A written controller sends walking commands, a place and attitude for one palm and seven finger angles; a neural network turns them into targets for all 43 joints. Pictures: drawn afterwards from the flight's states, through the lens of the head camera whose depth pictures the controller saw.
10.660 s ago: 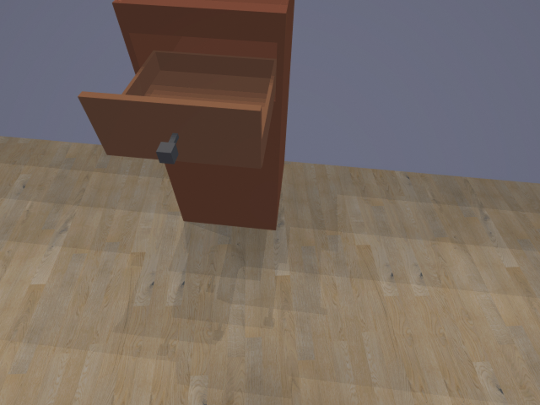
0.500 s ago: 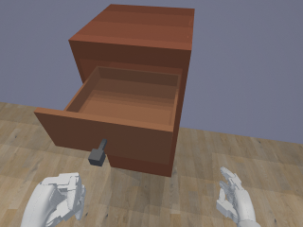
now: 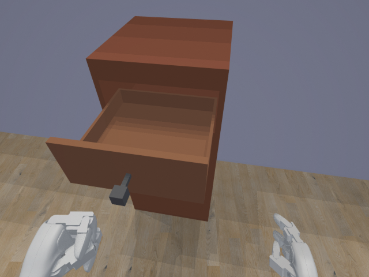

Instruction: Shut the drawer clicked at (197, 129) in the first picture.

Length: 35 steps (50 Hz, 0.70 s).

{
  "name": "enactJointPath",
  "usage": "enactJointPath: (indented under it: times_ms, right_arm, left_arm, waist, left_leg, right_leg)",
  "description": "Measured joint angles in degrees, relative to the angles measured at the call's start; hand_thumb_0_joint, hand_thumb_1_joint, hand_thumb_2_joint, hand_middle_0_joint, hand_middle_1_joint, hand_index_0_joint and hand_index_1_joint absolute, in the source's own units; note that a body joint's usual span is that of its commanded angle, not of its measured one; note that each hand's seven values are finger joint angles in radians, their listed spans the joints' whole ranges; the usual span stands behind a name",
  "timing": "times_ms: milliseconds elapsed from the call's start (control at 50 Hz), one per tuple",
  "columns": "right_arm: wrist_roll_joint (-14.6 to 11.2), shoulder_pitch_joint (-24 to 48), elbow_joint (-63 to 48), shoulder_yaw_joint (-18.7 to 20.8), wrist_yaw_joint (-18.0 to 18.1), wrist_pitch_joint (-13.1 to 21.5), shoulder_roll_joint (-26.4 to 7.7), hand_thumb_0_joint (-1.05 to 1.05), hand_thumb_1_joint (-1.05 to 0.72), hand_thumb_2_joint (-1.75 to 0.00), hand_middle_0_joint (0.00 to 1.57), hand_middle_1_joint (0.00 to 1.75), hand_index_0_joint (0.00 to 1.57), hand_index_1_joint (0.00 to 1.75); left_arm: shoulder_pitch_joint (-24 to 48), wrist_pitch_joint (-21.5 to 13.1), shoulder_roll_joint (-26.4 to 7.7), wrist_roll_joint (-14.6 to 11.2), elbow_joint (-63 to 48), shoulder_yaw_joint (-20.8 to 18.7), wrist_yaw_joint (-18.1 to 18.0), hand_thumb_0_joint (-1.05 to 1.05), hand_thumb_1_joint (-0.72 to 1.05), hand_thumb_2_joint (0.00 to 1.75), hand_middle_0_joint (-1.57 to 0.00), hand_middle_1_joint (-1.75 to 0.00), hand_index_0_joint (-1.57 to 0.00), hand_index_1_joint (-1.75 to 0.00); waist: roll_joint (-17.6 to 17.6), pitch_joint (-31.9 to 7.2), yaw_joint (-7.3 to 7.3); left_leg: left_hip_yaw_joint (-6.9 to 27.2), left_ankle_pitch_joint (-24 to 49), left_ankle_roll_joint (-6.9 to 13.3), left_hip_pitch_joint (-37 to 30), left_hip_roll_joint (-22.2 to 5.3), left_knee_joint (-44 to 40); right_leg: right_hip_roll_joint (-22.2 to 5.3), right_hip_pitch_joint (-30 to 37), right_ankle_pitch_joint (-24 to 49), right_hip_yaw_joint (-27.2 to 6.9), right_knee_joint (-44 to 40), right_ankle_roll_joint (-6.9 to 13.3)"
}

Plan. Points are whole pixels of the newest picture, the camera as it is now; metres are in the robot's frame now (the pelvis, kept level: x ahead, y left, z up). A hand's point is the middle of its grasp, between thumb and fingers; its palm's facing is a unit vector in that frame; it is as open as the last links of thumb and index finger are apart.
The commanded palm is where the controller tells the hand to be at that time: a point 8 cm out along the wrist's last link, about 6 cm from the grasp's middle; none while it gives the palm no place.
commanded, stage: raise the hand and make a fist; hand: left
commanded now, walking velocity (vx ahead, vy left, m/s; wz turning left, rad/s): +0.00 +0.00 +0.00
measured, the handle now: (122, 188) +0.31 +0.18 +0.02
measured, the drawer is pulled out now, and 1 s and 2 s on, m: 0.29 0.29 0.29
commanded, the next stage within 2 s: bring the fist close to the handle in 0.08 s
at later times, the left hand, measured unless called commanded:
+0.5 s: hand (104, 238) +0.17 +0.16 +0.09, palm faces -0.04 -1.00 -0.07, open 3.3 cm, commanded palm +0.13 +0.22 +0.09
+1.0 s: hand (117, 228) +0.21 +0.16 +0.04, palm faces -0.06 -1.00 -0.04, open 3.3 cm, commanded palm +0.18 +0.22 +0.04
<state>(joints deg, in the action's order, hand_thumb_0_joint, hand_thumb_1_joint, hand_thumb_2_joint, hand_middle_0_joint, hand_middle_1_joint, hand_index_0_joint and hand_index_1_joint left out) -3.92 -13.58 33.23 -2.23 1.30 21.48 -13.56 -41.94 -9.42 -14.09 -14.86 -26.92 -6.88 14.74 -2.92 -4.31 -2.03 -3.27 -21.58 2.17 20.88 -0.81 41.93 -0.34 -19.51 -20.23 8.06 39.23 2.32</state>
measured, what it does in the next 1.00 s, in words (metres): stands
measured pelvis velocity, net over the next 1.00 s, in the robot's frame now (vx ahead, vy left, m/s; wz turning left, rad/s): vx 0.01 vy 0.00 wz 0.00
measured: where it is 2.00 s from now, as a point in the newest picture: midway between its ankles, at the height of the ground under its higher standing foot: outside the picture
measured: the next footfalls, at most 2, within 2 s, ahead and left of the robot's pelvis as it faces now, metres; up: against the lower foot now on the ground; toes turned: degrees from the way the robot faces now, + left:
none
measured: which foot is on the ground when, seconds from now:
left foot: down 0.00-1.00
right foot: down 0.00-1.00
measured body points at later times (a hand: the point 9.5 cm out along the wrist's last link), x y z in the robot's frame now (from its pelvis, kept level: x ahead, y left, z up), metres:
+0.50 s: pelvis +0.00 -0.01 +0.00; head +0.00 -0.02 +0.45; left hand +0.16 +0.22 +0.09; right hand +0.19 -0.24 -0.06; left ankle +0.01 +0.09 -0.72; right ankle +0.01 -0.09 -0.72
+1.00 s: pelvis +0.01 +0.00 -0.02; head +0.05 -0.01 +0.43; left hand +0.20 +0.22 +0.04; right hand +0.18 -0.23 -0.09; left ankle +0.01 +0.09 -0.72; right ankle +0.01 -0.09 -0.72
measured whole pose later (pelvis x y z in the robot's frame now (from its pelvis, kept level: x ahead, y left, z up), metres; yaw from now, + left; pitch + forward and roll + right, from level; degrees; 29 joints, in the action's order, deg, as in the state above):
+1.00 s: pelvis +0.01 +0.00 -0.02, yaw +0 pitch +8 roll -1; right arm -1.7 -12.9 34.4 -0.9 0.9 17.8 -13.6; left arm -27.3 -19.3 -11.3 -13.8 -5.8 -6.1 15.0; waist -1.8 -4.4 0.7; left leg -3.1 -24.7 2.2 33.3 -0.6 49.5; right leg -1.1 -32.2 -24.0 8.0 47.7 2.4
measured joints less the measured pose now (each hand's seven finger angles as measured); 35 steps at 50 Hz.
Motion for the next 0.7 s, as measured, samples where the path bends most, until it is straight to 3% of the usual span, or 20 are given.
enactJointPath:
  times_ms: [340,500,700]
  right_arm:
    - [0.09,0.69,1.95,-0.46,1.34,1.50,-0.19,0.01,-0.90,-0.90,0.20,0.30,0.20,0.30]
    - [1.00,0.60,2.38,0.61,0.82,1.14,-0.65,0.01,-0.90,-0.90,0.20,0.30,0.20,0.30]
    - [1.58,0.57,2.50,1.16,0.46,-0.72,-0.69,0.01,-0.90,-0.90,0.20,0.30,0.20,0.30]
  left_arm:
    - [5.64,-1.11,0.37,-1.92,8.35,-2.31,2.01,0.01,0.90,0.90,-1.40,-1.60,-1.40,-1.60]
    - [7.93,-3.24,1.10,-0.09,11.74,-0.88,1.58,0.01,0.90,0.90,-1.40,-1.60,-1.40,-1.60]
    - [11.35,-6.05,1.92,0.05,16.66,-0.84,1.36,0.01,0.90,0.90,-1.40,-1.60,-1.40,-1.60]
  waist:
    - [-0.56,0.77,0.13]
    - [0.31,1.13,0.71]
    - [0.51,1.10,1.84]
  left_leg:
    - [0.50,0.70,-0.72,0.29,-0.56,-0.74]
    - [0.47,0.31,-0.75,2.28,-0.39,0.12]
    - [0.45,-0.80,-0.53,5.87,-0.12,2.42]
  right_leg:
    - [0.67,-0.11,0.56,0.43,-0.98,0.70]
    - [0.41,-2.35,-0.14,0.38,0.44,0.78]
    - [-0.06,-6.04,-1.42,0.33,3.08,0.57]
